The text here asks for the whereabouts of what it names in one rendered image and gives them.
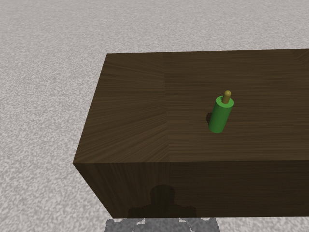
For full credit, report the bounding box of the bottle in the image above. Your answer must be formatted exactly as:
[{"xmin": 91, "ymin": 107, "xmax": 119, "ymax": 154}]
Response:
[{"xmin": 208, "ymin": 90, "xmax": 234, "ymax": 133}]

